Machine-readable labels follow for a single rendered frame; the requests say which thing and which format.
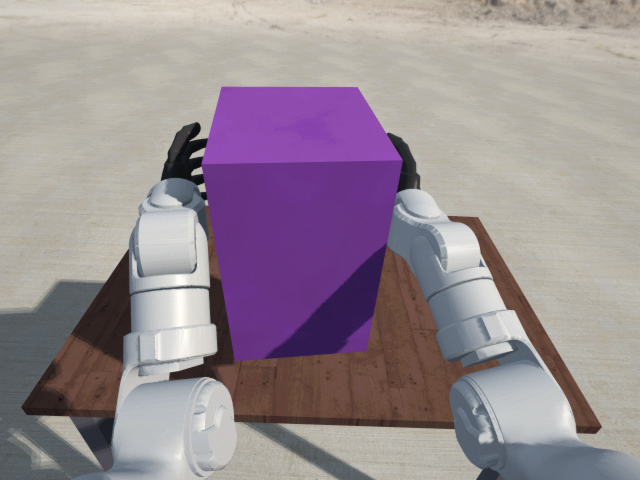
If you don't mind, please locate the robot left forearm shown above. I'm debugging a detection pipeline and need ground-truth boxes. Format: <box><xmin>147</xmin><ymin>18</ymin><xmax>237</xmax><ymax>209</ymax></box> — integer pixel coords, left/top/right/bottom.
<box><xmin>112</xmin><ymin>178</ymin><xmax>217</xmax><ymax>460</ymax></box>

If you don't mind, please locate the table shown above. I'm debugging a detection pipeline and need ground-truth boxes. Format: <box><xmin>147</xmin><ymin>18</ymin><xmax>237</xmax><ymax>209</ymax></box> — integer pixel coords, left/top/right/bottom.
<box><xmin>21</xmin><ymin>205</ymin><xmax>602</xmax><ymax>480</ymax></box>

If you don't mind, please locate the robot right forearm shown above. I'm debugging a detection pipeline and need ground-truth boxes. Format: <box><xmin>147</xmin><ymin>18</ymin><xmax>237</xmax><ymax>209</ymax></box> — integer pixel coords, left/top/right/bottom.
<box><xmin>387</xmin><ymin>189</ymin><xmax>576</xmax><ymax>431</ymax></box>

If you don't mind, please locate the robot left hand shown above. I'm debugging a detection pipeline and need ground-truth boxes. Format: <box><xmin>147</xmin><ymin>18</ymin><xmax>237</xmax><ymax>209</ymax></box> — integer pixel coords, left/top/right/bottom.
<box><xmin>161</xmin><ymin>122</ymin><xmax>208</xmax><ymax>201</ymax></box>

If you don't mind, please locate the robot right upper arm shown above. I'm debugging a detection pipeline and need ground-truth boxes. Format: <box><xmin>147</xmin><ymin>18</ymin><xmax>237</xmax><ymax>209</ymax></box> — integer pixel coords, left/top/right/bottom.
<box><xmin>450</xmin><ymin>360</ymin><xmax>640</xmax><ymax>480</ymax></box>

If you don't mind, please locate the robot right hand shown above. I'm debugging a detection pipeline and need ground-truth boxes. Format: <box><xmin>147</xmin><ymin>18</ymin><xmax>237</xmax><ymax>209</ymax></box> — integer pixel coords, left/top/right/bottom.
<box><xmin>387</xmin><ymin>133</ymin><xmax>421</xmax><ymax>193</ymax></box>

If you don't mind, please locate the carton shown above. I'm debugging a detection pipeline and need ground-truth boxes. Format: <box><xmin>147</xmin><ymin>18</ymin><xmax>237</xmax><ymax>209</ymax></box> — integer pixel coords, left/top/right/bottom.
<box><xmin>201</xmin><ymin>87</ymin><xmax>403</xmax><ymax>361</ymax></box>

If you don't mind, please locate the robot left upper arm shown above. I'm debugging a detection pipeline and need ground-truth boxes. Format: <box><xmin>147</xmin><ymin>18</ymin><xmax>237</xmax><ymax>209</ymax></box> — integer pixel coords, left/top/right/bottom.
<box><xmin>71</xmin><ymin>377</ymin><xmax>237</xmax><ymax>480</ymax></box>

